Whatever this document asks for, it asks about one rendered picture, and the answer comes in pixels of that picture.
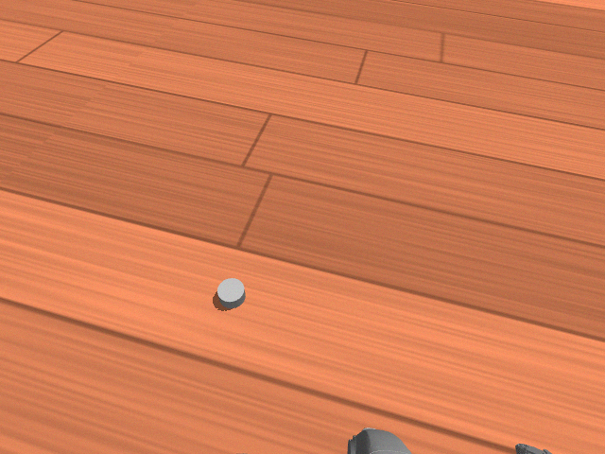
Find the tin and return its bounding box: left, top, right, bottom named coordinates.
left=217, top=278, right=246, bottom=308

